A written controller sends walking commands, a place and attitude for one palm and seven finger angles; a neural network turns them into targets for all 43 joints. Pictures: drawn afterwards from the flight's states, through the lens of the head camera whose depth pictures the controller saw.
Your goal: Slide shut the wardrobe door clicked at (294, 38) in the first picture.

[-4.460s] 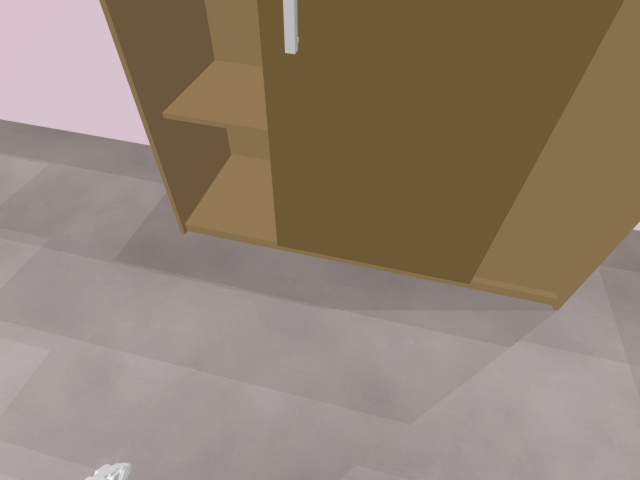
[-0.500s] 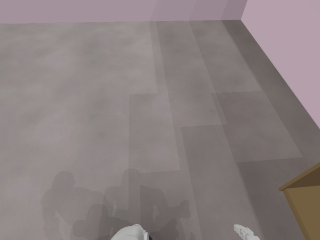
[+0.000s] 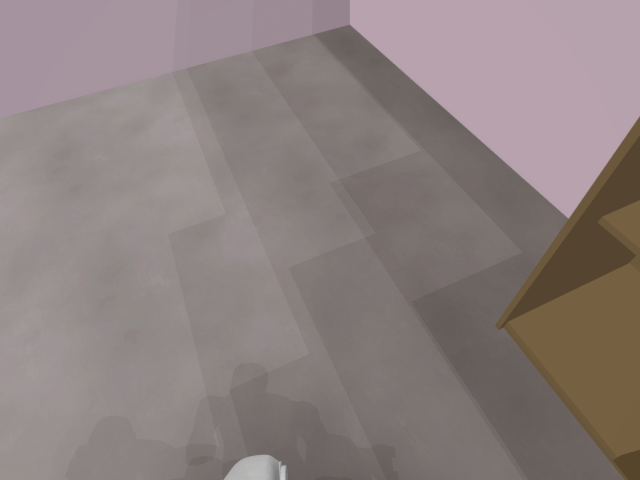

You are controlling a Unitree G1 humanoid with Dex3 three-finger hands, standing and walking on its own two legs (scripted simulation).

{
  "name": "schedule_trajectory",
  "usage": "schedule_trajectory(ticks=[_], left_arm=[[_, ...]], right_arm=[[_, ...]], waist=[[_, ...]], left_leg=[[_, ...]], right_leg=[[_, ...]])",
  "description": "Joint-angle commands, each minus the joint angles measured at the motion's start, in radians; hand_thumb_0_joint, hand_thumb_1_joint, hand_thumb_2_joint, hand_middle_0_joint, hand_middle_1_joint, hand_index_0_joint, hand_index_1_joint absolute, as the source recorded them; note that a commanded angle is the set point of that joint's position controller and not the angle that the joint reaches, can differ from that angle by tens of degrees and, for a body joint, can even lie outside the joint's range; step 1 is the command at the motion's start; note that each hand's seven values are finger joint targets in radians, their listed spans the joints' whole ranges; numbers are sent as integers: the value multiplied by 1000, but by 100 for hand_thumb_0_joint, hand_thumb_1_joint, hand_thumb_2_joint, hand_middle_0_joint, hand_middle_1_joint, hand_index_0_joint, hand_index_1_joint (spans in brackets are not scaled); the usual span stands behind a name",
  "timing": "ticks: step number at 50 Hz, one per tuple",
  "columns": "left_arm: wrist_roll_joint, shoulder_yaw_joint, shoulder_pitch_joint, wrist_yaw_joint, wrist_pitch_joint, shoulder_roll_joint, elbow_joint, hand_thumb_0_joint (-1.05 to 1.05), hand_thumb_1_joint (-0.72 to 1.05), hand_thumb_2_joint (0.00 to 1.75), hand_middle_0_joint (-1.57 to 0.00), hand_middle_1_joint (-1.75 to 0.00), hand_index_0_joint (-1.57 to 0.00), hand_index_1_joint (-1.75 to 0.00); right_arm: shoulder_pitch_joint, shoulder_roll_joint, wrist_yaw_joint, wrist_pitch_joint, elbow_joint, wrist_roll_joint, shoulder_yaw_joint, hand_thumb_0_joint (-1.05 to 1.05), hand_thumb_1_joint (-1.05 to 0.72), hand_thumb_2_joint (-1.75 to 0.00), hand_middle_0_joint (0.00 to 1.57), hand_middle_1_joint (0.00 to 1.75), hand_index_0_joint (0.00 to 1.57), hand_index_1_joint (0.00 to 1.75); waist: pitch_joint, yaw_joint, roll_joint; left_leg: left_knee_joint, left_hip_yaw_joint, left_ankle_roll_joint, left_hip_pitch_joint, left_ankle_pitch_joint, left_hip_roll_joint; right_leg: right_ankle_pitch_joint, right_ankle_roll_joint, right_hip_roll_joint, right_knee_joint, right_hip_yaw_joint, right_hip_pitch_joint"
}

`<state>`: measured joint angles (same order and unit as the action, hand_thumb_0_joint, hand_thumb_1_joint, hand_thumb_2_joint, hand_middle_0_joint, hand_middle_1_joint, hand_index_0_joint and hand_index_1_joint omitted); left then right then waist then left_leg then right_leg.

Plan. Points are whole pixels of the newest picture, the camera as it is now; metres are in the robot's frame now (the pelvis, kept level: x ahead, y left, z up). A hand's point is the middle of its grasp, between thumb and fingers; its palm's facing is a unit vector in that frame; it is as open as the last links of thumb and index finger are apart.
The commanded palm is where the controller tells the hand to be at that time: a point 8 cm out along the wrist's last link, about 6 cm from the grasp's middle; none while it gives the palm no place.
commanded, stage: turn to face it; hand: right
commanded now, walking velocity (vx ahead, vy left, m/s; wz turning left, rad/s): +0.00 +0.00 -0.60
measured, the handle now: out of the picture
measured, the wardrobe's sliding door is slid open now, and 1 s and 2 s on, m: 0.42 0.42 0.42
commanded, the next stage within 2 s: take the last steps up to it in 1.62 s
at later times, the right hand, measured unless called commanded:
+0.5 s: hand out of the picture +0.07 -0.16 -0.13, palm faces +0.32 +0.90 -0.29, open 7.4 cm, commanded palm none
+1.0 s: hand out of the picture -0.11 -0.19 -0.16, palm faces +0.62 +0.73 -0.28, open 7.4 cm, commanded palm none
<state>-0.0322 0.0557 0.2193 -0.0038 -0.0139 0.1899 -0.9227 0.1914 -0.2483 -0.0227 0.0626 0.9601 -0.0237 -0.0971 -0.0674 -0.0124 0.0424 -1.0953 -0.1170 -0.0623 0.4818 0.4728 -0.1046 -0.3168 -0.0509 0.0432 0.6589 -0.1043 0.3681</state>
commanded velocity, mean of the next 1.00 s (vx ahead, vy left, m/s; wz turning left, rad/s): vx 0.00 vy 0.00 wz -0.60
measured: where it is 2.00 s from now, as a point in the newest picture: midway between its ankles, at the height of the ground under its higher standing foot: outside the picture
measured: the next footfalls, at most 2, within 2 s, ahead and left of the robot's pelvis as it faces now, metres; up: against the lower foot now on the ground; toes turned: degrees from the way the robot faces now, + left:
left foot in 0.40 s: +0.07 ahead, +0.16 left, +0.00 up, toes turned -13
right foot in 0.84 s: -0.02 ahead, -0.08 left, +0.00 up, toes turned -38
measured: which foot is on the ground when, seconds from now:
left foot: up 0.00-0.38, down 0.40-0.84, up 0.86-1.00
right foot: down 0.00-0.40, up 0.42-0.82, down 0.84-1.00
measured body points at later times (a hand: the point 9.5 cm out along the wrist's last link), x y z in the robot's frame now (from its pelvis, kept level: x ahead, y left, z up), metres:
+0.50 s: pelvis +0.01 +0.06 +0.01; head +0.05 +0.09 +0.46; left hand +0.16 +0.30 -0.15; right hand +0.05 -0.20 -0.11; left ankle +0.03 +0.17 -0.73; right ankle -0.02 -0.07 -0.66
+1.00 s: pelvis -0.01 +0.02 +0.01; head +0.01 -0.02 +0.45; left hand +0.24 +0.16 -0.11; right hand -0.15 -0.23 -0.14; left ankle +0.05 +0.17 -0.65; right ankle -0.05 -0.06 -0.73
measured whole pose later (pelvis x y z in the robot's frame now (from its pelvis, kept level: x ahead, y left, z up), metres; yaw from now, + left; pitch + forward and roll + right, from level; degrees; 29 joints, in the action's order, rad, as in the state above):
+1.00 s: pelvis -0.01 +0.02 +0.01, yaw -36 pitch +0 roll +1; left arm -0.02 0.04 0.12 0.01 -0.03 0.23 -0.88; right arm 0.23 -0.29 -0.01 0.07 0.93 -0.02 -0.09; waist -0.09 0.03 0.04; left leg -1.13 -0.05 -0.09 0.47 0.43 -0.13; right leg -0.28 -0.05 -0.02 0.56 -0.03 0.29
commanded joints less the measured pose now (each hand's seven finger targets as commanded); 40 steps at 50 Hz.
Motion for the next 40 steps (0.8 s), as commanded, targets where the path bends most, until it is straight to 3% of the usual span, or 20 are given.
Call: schedule_trajectory(ticks=[1,5,13,15,17,18,19,20,21,22,23,24,25,31,37,39,40], left_arm=[[11,40,28,-17,26,189,50,0,90,90,-20,-30,-20,-30],[14,47,54,-14,21,203,37,0,90,90,-20,-30,-20,-30],[8,68,33,-3,-1,232,48,0,90,90,-20,-30,-20,-30],[6,73,-5,-1,-6,240,63,0,90,90,-20,-30,-20,-30],[12,76,-47,2,-10,238,80,0,90,90,-20,-30,-20,-30],[18,74,-59,5,-11,215,92,0,90,90,-20,-30,-20,-30],[28,65,-42,12,-11,144,108,0,90,90,-20,-30,-20,-30],[16,64,-44,12,-10,125,133,0,90,90,-20,-30,-20,-30],[5,72,-68,13,-20,170,128,0,90,90,-20,-30,-20,-30],[7,74,-66,16,-28,160,117,0,90,90,-20,-30,-20,-30],[6,70,-65,23,-35,157,91,0,90,90,-20,-30,-20,-30],[6,67,-53,30,-38,145,77,0,90,90,-20,-30,-20,-30],[8,62,-40,34,-39,137,71,0,90,90,-20,-30,-20,-30],[13,45,-142,36,-46,131,89,0,90,90,-20,-30,-20,-30],[21,26,-186,39,-32,120,110,0,90,90,-20,-30,-20,-30],[19,27,-134,35,-22,132,107,0,90,90,-20,-30,-20,-30],[15,34,-79,34,-16,157,96,0,90,90,-20,-30,-20,-30]], right_arm=[[3,-49,13,-42,-89,6,-7,0,-90,-90,20,30,20,30],[-15,-58,8,-37,-97,10,-3,0,-90,-90,20,30,20,30],[-62,-59,1,-38,-143,17,4,0,-90,-90,20,30,20,30],[-22,-54,-2,-43,-144,21,8,0,-90,-90,20,30,20,30],[46,-73,-5,-52,-135,22,6,0,-90,-90,20,30,20,30],[95,-92,-9,-61,-129,21,0,0,-90,-90,20,30,20,30],[125,-183,-16,-73,-132,2,-18,0,-90,-90,20,30,20,30],[97,-244,-15,-69,-153,-1,-19,0,-90,-90,20,30,20,30],[70,-210,-19,-72,-164,4,-18,0,-90,-90,20,30,20,30],[19,-180,-22,-71,-174,4,-14,0,-90,-90,20,30,20,30],[-27,-144,-19,-73,-178,5,0,0,-90,-90,20,30,20,30],[-40,-115,-14,-78,-182,4,12,0,-90,-90,20,30,20,30],[-31,-108,-13,-81,-179,2,14,0,-90,-90,20,30,20,30],[97,-143,-13,-76,-136,-1,8,0,-90,-90,20,30,20,30],[115,-185,-9,-62,-111,-8,-8,0,-90,-90,20,30,20,30],[103,-196,-7,-58,-108,-5,-15,0,-90,-90,20,30,20,30],[94,-196,-3,-55,-109,3,-18,0,-90,-90,20,30,20,30]], waist=[[160,-2,-170],[149,-19,-145],[132,-37,-200],[152,-17,-211],[157,19,-202],[170,46,-142],[171,58,118],[127,49,285],[101,48,220],[73,15,182],[17,-4,128],[0,-19,104],[18,-18,126],[49,41,140],[74,66,194],[107,38,177],[133,3,127]], left_leg=[[-83,106,-25,124,-110,-7],[16,107,-42,98,-97,9],[240,115,-31,-6,-26,54],[351,108,-19,-100,-36,76],[530,97,-12,-249,-153,92],[705,112,-4,-382,-252,58],[847,342,64,-532,-223,-183],[855,512,172,-442,-318,-393],[843,463,204,-339,-336,-381],[825,416,196,-303,-375,-339],[799,304,187,-270,-423,-280],[771,205,168,-266,-497,-227],[754,156,161,-299,-563,-209],[724,77,177,-424,-707,-235],[662,24,172,-418,-733,-270],[587,-15,142,-404,-728,-268],[489,-57,103,-347,-683,-251]], right_leg=[[490,-87,217,-311,289,-257],[524,-107,204,-313,315,-293],[436,-126,183,-295,439,-238],[454,-119,165,-268,459,-190],[437,-86,128,-213,458,-101],[338,-41,84,-150,435,-8],[31,47,-43,50,289,199],[-272,98,-125,276,156,291],[-255,87,-67,419,206,264],[-213,91,-50,503,195,265],[-135,102,-23,563,175,261],[-77,114,-19,584,152,253],[-58,123,-20,578,133,250],[-84,140,-6,406,68,219],[-115,106,-12,114,-3,60],[-41,91,-23,-41,-26,-37],[77,79,-24,-168,-23,-157]])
